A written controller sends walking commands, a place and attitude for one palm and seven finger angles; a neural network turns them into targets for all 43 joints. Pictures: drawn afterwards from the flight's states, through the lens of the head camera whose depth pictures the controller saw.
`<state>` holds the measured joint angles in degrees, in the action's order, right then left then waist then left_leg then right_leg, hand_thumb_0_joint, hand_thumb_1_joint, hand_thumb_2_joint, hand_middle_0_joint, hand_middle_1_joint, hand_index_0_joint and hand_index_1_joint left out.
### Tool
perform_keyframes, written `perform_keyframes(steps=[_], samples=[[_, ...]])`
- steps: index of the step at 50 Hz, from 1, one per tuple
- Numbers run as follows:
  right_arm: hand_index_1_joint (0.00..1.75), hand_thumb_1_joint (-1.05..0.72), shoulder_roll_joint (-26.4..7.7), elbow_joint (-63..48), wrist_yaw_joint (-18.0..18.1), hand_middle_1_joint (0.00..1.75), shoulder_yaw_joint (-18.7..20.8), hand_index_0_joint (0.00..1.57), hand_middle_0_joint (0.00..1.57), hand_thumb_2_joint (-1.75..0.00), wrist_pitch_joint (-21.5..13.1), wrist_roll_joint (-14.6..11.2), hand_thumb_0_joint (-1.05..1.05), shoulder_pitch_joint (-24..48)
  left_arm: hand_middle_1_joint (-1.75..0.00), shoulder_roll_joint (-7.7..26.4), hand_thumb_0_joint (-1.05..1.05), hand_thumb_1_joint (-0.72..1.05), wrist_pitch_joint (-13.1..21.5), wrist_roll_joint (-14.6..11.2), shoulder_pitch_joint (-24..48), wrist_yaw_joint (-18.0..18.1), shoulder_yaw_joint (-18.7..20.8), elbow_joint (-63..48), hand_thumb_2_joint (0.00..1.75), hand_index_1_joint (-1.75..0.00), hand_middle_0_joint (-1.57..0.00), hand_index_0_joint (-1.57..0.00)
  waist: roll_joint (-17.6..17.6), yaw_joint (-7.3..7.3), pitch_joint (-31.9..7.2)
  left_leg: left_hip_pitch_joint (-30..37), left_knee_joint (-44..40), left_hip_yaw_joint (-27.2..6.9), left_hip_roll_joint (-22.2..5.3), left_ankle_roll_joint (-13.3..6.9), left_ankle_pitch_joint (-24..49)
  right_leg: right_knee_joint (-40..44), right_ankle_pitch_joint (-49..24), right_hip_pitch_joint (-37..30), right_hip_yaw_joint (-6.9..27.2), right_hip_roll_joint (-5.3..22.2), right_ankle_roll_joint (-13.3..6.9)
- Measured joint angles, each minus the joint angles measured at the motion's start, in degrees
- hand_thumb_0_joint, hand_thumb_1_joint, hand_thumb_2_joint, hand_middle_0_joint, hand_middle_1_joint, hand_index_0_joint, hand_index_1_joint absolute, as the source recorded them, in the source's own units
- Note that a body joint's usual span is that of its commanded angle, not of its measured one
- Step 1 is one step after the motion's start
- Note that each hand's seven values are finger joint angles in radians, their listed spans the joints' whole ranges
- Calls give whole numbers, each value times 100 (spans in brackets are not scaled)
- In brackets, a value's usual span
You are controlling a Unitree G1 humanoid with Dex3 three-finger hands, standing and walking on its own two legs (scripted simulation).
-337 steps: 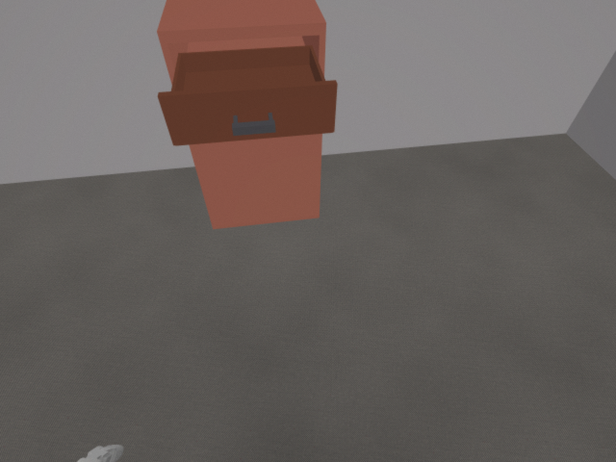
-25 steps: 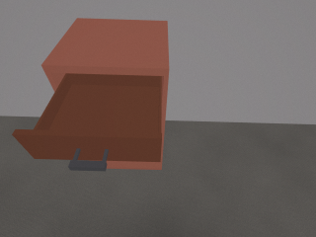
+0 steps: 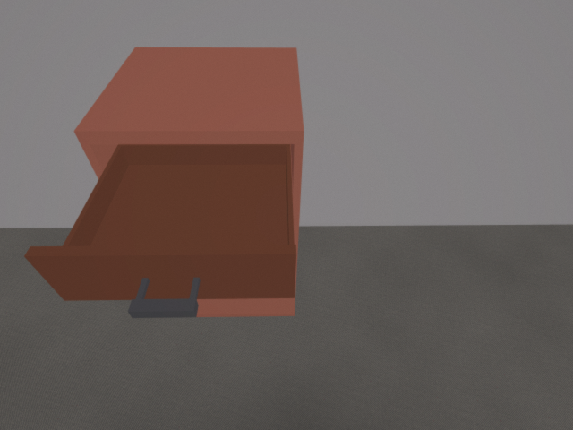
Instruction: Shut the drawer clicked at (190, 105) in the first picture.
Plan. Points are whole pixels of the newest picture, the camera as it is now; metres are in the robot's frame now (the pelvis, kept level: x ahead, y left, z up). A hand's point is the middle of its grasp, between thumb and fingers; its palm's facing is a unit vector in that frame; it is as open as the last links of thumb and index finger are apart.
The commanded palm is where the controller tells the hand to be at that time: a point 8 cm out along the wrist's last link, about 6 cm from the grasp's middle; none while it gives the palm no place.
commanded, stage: raise the hand and make a fist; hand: left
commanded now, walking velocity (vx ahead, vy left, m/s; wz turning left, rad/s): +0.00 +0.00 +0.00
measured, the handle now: (167, 296) +0.33 +0.22 -0.04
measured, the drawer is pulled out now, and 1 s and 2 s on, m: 0.30 0.30 0.30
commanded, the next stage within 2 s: bring the fist close to the handle in 2.00 s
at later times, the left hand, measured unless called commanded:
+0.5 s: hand (180, 421) +0.15 +0.15 -0.04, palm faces +0.07 -1.00 +0.01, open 6.1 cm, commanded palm +0.11 +0.22 -0.04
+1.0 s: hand (149, 402) +0.16 +0.19 +0.00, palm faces +0.11 -0.99 -0.08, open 3.6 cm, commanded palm +0.11 +0.23 +0.01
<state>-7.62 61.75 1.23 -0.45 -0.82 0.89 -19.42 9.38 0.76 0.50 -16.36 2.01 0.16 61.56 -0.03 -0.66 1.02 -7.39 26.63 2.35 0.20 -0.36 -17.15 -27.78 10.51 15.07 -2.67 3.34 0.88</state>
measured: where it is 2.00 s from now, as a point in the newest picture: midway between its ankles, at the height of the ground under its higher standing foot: outside the picture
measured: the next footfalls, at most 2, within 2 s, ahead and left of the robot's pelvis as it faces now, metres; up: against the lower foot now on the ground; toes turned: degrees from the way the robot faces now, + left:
none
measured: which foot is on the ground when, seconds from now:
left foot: down 0.00-1.00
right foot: down 0.00-1.00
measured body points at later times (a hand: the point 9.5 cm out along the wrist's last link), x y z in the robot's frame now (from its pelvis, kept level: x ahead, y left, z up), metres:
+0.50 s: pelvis -0.02 -0.02 -0.07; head +0.02 -0.01 +0.38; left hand +0.14 +0.21 -0.04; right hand +0.23 -0.28 -0.08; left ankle -0.03 +0.11 -0.74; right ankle +0.05 -0.13 -0.74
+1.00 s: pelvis +0.00 -0.02 -0.07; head +0.06 -0.01 +0.38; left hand +0.15 +0.24 +0.00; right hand +0.17 -0.25 -0.15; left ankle -0.03 +0.11 -0.74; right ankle +0.05 -0.13 -0.74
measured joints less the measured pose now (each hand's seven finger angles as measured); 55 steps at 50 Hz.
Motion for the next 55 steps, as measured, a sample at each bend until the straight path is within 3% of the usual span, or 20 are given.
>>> perform_keyframes(steps=[6,7,8,10,12,14,16,19,21,24,27,30,33,35,39,43,49,55], samples=[[30,-91,-45,67,-7,29,-15,20,20,-90,12,-19,0,64,-30,-30,1,92,11,4,23,38,-27,48,90,-29,-20,-19,2,3,82,32,10,17,-22,12,2,12,-16,-34,13,-23,-1],[30,-91,-62,-147,12,29,-44,20,20,-90,-45,-94,0,9,-30,-32,1,92,-354,-231,-238,41,78,-817,90,-30,-20,-20,20,11,132,-1,77,31,-30,15,-25,-44,-7,3,27,-30,-4],[30,-91,-80,-389,96,30,-72,20,20,-90,-289,-150,0,-100,-30,-7,2,93,-478,-384,-579,103,163,-1896,90,-30,-20,-20,53,62,140,-7,95,64,-22,17,-39,-121,21,53,62,-27,-36],[30,-91,-182,-767,251,30,-41,20,20,-90,-856,-244,1,-241,-31,26,2,94,-213,-621,-1082,354,163,-3612,90,-31,-21,-21,40,41,-3,-142,191,40,4,30,-72,-265,100,192,47,9,-65],[30,-92,-347,-1138,273,30,19,20,20,-90,-1269,-257,1,-181,-33,16,2,94,208,-792,-1122,427,220,-4659,90,-32,-23,-22,-18,-80,-127,-443,456,-66,34,21,-142,-470,210,415,-36,56,-52],[30,-92,-487,-1536,202,30,124,20,20,-90,-1541,-192,1,13,-35,-13,2,93,905,-906,-930,260,358,-5200,90,-35,-25,-24,-23,-151,-293,-917,855,-113,44,25,-266,-847,405,864,-30,59,-74],[30,-92,-584,-1953,68,30,245,20,20,-90,-1707,-133,1,262,-38,-62,2,93,1758,-1054,-803,-137,499,-5498,90,-38,-27,-27,41,-148,-516,-1476,1349,-66,24,49,-458,-1326,554,1453,46,39,-106],[30,-91,-675,-2548,-162,30,427,20,20,-90,-1777,-89,1,689,-43,-140,1,92,3042,-1259,-837,-1011,636,-5682,90,-43,-32,-31,181,-128,-747,-2305,2251,-16,-47,98,-863,-2167,777,2313,122,-12,-131],[30,-91,-740,-2928,-222,29,515,20,20,-90,-1711,-142,1,923,-47,-149,1,92,3334,-1321,-1006,-1454,642,-5740,90,-47,-35,-35,237,-73,-808,-2725,2761,-27,-88,86,-1109,-2662,1013,2743,125,-36,-142],[30,-91,-809,-3419,-139,29,569,20,20,-90,-1546,-217,1,1129,-53,-118,0,91,2978,-1381,-1418,-1679,592,-5917,90,-53,-41,-41,300,67,-839,-3184,3297,-100,-107,160,-1363,-3186,1272,3188,73,-31,-176],[30,-91,-777,-3679,-28,29,569,20,20,-90,-1464,-200,1,1193,-59,-66,1,90,2686,-1338,-1839,-1501,663,-6196,90,-59,-47,-47,287,230,-854,-3507,3659,-252,-138,204,-1545,-3481,1454,3439,-69,-35,-226],[30,-91,-659,-3672,15,29,465,20,20,-90,-1433,-146,1,1188,-66,-6,2,90,2790,-1349,-2124,-1354,816,-6641,90,-65,-53,-53,212,352,-877,-3755,3933,-449,-176,243,-1679,-3644,1579,3575,-259,-47,-274],[30,-91,-527,-3482,15,29,274,20,20,-90,-1440,-138,1,1186,-72,53,2,90,2980,-1445,-2032,-1516,890,-6984,90,-72,-59,-59,73,405,-846,-3936,4134,-627,-196,279,-1761,-3735,1650,3647,-429,-51,-303],[30,-90,-422,-3344,28,30,135,20,20,-90,-1408,-164,1,1169,-76,107,2,90,2904,-1503,-1812,-1738,895,-7073,90,-76,-63,-62,-22,402,-810,-4008,4195,-687,-207,295,-1778,-3748,1658,3680,-486,-59,-311],[30,-90,-174,-3146,70,30,-17,20,20,-90,-1250,-258,1,999,-85,238,2,90,2228,-1612,-1470,-2075,923,-7087,90,-85,-71,-70,-140,290,-771,-3936,4059,-654,-220,293,-1726,-3614,1599,3620,-458,-78,-297],[30,-90,-57,-3047,117,30,14,21,20,-90,-1131,-298,1,711,-94,270,2,90,1790,-1734,-1632,-1977,1081,-7131,90,-93,-79,-78,-169,115,-782,-3649,3713,-527,-220,253,-1620,-3330,1494,3397,-346,-96,-252],[30,-90,-303,-3011,152,30,206,20,20,-90,-1216,-289,1,398,-107,234,2,90,2094,-1776,-2103,-1701,1195,-7336,90,-106,-91,-90,-118,33,-783,-3411,3430,-441,-186,182,-1530,-3061,1401,3176,-268,-79,-186],[30,-90,-603,-3127,158,30,335,20,20,-90,-1324,-296,1,411,-120,200,2,90,2275,-1666,-2332,-1624,912,-7583,90,-119,-103,-102,-74,48,-769,-3334,3427,-429,-140,103,-1552,-3000,1393,3065,-253,-38,-113]])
